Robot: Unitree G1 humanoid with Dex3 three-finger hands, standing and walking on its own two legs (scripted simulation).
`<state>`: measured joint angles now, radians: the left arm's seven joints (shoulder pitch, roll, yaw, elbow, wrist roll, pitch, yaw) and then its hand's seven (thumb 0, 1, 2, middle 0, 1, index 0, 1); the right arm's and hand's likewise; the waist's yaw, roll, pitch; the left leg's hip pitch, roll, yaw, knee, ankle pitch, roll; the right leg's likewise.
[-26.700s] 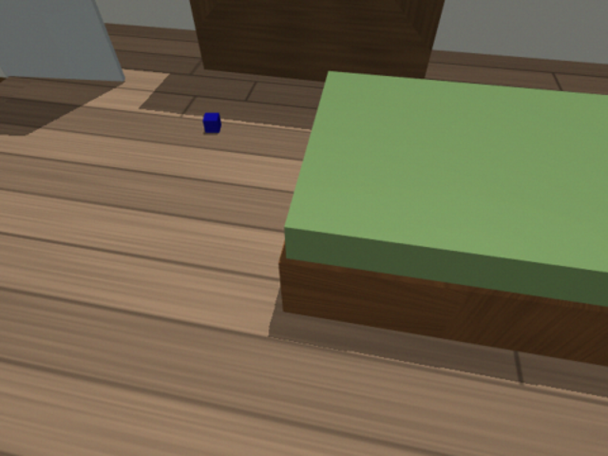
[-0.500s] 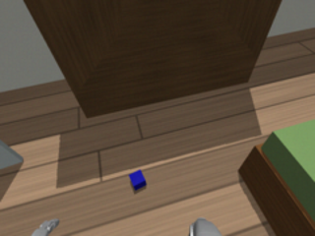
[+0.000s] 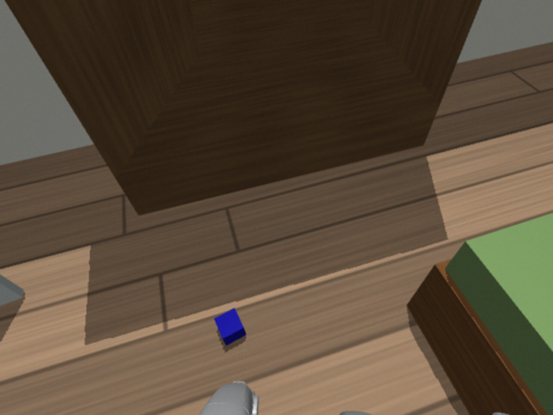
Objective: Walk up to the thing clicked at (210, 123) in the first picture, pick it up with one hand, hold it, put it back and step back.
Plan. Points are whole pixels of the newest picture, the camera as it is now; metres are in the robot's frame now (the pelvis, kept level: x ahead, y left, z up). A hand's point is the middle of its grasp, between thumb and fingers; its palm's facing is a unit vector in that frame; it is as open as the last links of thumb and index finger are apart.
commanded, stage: walk up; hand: left
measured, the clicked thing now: (230, 326) +0.46 +0.23 -0.72
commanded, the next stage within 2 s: stand in 1.22 s
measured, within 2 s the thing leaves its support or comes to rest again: neither
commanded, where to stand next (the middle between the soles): +0.08 +0.01 m, yaw -2 degrees
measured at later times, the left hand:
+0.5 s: hand out of the picture +0.01 +0.29 -0.15, palm faces -0.07 -0.91 -0.40, open 7.4 cm
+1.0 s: hand out of the picture +0.05 +0.29 -0.16, palm faces -0.07 -0.91 -0.40, open 7.4 cm
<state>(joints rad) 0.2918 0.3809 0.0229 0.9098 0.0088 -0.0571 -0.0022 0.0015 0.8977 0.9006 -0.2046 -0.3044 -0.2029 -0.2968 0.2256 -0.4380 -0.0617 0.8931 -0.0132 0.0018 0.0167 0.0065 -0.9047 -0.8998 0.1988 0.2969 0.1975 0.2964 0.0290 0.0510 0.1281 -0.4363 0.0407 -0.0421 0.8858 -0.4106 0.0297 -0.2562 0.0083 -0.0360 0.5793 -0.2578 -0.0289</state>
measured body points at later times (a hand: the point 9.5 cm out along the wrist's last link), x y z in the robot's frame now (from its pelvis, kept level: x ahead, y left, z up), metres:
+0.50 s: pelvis -0.04 +0.02 -0.01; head -0.02 +0.01 +0.44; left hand +0.02 +0.34 -0.12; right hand +0.02 -0.31 -0.12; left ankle +0.04 +0.14 -0.69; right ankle -0.07 -0.09 -0.73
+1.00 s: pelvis -0.04 +0.01 -0.02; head -0.01 +0.01 +0.42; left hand +0.05 +0.33 -0.14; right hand +0.06 -0.31 -0.13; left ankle +0.09 +0.15 -0.73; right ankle -0.03 -0.11 -0.73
